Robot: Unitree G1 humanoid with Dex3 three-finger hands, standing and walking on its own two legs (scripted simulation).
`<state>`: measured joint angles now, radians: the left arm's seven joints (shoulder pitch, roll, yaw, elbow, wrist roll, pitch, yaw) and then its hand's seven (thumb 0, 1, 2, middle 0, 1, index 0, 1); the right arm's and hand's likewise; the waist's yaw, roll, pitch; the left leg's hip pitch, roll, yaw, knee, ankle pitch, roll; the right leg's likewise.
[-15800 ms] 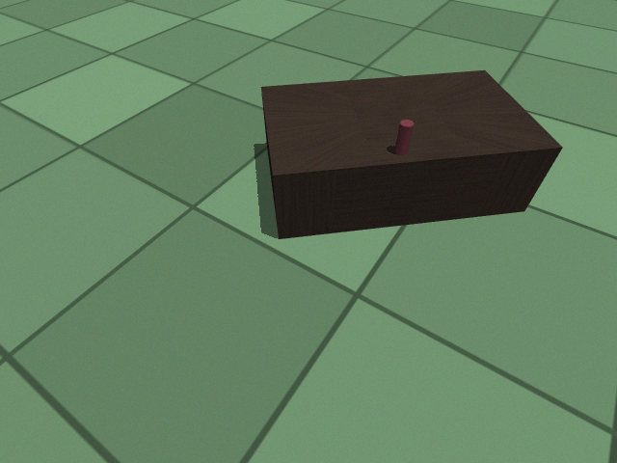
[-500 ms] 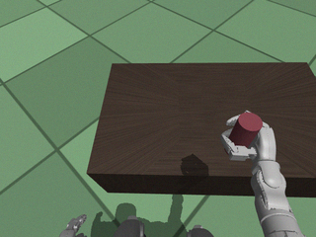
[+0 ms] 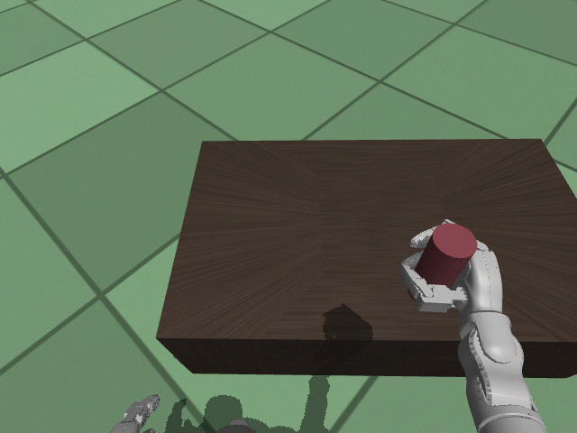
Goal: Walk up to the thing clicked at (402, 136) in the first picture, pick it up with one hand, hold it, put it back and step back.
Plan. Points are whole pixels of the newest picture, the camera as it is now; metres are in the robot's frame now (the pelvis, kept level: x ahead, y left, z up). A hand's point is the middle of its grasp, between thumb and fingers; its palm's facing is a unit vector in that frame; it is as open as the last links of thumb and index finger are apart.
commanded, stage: hold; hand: right
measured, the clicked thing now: (438, 267) +0.34 -0.17 +0.04
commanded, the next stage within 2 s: none
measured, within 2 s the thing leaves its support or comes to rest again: neither
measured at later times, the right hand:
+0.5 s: hand (436, 275) +0.32 -0.17 +0.05, palm faces +0.06 +1.00 +0.00, open 6.8 cm
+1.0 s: hand (441, 275) +0.32 -0.17 +0.06, palm faces +0.06 +1.00 +0.00, open 6.8 cm
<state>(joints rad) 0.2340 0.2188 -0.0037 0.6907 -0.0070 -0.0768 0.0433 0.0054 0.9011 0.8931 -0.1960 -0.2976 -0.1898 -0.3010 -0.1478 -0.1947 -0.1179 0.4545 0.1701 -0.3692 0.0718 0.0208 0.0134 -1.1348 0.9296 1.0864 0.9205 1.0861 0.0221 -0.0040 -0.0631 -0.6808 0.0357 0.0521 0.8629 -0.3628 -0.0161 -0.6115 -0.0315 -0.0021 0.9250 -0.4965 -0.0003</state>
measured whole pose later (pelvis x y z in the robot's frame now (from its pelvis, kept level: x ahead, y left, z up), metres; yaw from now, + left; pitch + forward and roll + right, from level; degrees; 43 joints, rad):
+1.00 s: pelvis +0.00 +0.00 +0.02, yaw +0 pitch +6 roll +1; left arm 0.22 0.21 -0.02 0.69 -0.01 -0.09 0.06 0.01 0.89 0.91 -0.20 -0.31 -0.20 -0.31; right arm -0.08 -0.20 -0.11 0.37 0.19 -0.31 0.09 0.02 0.01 -1.13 0.93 1.09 0.92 1.09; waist 0.01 -0.01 -0.04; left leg -0.53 0.03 0.06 0.75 -0.32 -0.02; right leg -0.47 -0.03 0.00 0.81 -0.45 0.00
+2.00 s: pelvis +0.00 +0.01 +0.02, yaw +0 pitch +6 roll +1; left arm 0.21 0.22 -0.02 0.70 -0.01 -0.09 0.07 0.01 0.89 0.90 -0.21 -0.30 -0.20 -0.31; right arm -0.10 -0.20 -0.11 0.41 0.19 -0.33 0.11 0.02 0.01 -1.13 0.92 1.09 0.92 1.09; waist 0.01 -0.01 -0.03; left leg -0.52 0.03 0.06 0.74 -0.32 -0.01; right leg -0.45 -0.03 0.00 0.79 -0.44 0.01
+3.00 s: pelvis +0.00 +0.00 +0.01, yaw -1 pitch +7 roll +1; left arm 0.21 0.21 -0.02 0.71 0.00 -0.11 0.06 0.01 0.91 0.90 -0.20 -0.31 -0.20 -0.31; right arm -0.17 -0.19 -0.13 0.52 0.18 -0.37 0.10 0.02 0.01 -1.13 0.92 1.09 0.91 1.10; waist 0.02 0.00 -0.05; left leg -0.58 0.04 0.05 0.78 -0.32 -0.02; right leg -0.52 -0.02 0.00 0.84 -0.45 0.00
